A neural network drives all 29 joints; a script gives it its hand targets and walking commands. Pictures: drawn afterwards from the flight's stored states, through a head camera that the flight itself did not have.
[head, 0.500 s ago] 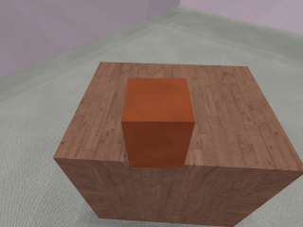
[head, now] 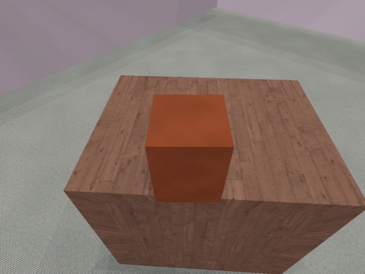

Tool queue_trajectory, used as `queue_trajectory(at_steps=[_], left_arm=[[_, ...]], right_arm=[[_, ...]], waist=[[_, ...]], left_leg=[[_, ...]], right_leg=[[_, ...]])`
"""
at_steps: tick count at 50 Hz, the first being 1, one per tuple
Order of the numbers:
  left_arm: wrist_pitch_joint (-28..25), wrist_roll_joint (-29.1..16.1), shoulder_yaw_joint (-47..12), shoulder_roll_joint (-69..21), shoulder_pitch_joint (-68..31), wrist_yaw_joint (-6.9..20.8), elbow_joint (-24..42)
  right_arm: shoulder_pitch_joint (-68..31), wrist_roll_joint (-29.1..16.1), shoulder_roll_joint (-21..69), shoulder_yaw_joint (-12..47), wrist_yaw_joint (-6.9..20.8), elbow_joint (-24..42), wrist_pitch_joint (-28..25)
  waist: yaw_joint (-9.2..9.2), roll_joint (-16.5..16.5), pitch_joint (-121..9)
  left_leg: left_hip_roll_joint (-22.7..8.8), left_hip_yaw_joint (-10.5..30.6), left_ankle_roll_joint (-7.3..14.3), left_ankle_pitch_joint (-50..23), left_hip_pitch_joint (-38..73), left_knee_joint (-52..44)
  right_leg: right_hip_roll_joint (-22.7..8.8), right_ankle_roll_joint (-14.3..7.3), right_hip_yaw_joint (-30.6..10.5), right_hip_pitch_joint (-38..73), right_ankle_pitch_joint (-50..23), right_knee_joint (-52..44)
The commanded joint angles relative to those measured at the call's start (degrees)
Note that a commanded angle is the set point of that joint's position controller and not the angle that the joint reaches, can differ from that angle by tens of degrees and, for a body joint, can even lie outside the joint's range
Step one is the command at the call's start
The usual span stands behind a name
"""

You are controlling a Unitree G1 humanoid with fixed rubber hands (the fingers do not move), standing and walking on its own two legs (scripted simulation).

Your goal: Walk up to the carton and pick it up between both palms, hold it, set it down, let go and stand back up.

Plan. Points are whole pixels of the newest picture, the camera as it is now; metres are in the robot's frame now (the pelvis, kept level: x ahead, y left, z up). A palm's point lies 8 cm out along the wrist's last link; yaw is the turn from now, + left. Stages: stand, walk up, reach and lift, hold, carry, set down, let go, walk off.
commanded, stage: stand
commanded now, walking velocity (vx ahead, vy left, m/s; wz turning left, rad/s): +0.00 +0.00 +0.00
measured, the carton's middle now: (188, 150) +0.41 +0.01 +0.06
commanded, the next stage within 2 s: walk up in 0.32 s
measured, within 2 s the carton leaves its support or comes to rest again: neither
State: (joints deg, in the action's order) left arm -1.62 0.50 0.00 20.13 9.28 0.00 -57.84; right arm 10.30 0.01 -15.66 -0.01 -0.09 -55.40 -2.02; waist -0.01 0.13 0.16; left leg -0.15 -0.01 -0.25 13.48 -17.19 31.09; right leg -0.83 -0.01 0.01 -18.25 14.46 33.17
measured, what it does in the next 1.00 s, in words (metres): stands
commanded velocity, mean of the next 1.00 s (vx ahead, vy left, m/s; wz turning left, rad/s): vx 0.00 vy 0.00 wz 0.00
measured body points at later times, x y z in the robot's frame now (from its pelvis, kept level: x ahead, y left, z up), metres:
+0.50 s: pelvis +0.00 +0.00 +0.00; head +0.00 -0.01 +0.45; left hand +0.09 +0.30 -0.12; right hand +0.09 -0.27 -0.13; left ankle +0.03 +0.13 -0.73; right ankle +0.04 -0.12 -0.73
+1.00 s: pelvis +0.00 +0.00 -0.01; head +0.03 +0.00 +0.44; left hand +0.17 +0.29 -0.11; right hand +0.16 -0.27 -0.13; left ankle +0.03 +0.13 -0.73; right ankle +0.04 -0.12 -0.73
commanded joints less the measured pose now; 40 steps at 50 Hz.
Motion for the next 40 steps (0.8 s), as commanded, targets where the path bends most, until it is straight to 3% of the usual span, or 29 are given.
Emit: queue_trajectory(at_steps=[1,4,14,16,19,24,31,40], left_arm=[[-1.72,0.21,2.06,11.68,-1.95,-0.25,0.33],[-1.78,0.34,2.01,11.00,-1.13,-0.07,0.31],[-2.03,0.07,2.10,11.57,-1.10,-0.20,0.24],[-1.88,0.43,2.08,11.24,-1.84,-0.31,0.38],[-1.87,0.99,2.99,11.55,-2.64,-0.28,1.81],[-1.89,1.19,3.08,11.32,-2.50,-0.17,2.32],[-2.14,1.18,3.22,11.69,-2.52,-0.26,2.39],[-2.11,0.86,3.02,11.81,-2.36,-0.52,2.17]], right_arm=[[-4.12,0.79,-14.41,-3.08,0.19,-0.15,-0.89],[-4.66,1.04,-14.71,-3.21,0.13,0.30,-0.99],[-3.45,0.68,-14.75,-3.28,-0.07,-0.32,-0.78],[-3.61,0.73,-14.03,-3.13,0.10,-0.23,-0.89],[-2.24,1.11,-15.19,-3.55,0.32,-0.26,-0.14],[-1.75,1.43,-15.26,-3.78,0.39,-0.28,-0.03],[-1.09,1.26,-14.89,-3.62,0.40,0.17,-0.21],[-2.33,1.10,-14.86,-3.60,0.21,0.60,-0.43]], waist=[[0.20,0.47,-5.89],[-0.42,1.30,-5.25],[0.19,0.12,-5.71],[0.11,-0.33,-5.61],[0.36,-0.04,-4.94],[0.48,0.60,-4.18],[0.50,-0.64,-5.78],[0.71,0.76,-7.69]], left_leg=[[-6.49,6.03,2.35,1.17,5.31,-10.02],[-6.63,6.30,2.34,1.82,5.38,-10.41],[-6.33,5.55,2.45,-1.12,6.13,-9.27],[-6.16,5.46,2.42,0.24,5.74,-9.35],[-5.10,4.54,2.68,4.65,4.77,-8.42],[-5.17,5.42,2.84,6.06,4.17,-8.86],[-5.09,4.57,2.81,0.98,4.86,-7.42],[-5.52,4.56,2.83,-3.22,6.11,-6.74]], right_leg=[[-6.25,-2.08,-7.65,5.64,-0.74,-12.42],[-5.67,-1.91,-7.21,5.60,-0.94,-12.10],[-6.48,-1.99,-7.98,5.62,-3.09,-12.44],[-6.43,-2.06,-8.01,5.77,-1.64,-12.95],[-6.54,-2.63,-9.35,4.21,6.12,-13.45],[-6.03,-2.91,-9.18,2.69,9.67,-13.90],[-6.78,-2.82,-9.19,5.01,2.25,-12.80],[-6.63,-2.93,-8.02,6.05,-4.56,-10.39]])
